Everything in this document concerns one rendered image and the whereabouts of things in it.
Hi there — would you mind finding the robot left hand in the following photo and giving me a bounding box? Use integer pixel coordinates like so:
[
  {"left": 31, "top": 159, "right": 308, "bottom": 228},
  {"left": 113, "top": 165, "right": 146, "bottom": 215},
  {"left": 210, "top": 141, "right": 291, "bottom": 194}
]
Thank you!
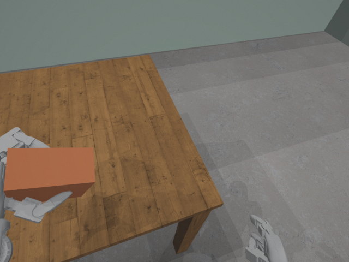
[{"left": 0, "top": 127, "right": 72, "bottom": 223}]

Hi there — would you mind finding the table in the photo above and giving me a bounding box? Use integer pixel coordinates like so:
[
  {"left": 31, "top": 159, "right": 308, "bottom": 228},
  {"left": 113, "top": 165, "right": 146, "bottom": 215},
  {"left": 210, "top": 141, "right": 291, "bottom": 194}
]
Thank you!
[{"left": 0, "top": 55, "right": 224, "bottom": 262}]

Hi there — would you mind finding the robot left forearm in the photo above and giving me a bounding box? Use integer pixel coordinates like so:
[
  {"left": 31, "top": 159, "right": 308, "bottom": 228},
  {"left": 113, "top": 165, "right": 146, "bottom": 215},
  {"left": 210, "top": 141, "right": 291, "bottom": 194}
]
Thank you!
[{"left": 0, "top": 218, "right": 13, "bottom": 262}]

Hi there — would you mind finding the robot right hand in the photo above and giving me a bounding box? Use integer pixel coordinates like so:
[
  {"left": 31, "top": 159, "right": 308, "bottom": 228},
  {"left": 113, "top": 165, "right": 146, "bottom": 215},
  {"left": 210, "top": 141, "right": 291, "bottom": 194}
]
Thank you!
[{"left": 245, "top": 215, "right": 288, "bottom": 262}]

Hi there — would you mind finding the sponge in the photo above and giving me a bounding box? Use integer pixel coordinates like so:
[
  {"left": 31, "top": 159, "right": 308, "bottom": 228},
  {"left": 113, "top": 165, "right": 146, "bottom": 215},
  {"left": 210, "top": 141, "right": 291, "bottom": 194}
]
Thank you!
[{"left": 4, "top": 147, "right": 95, "bottom": 202}]

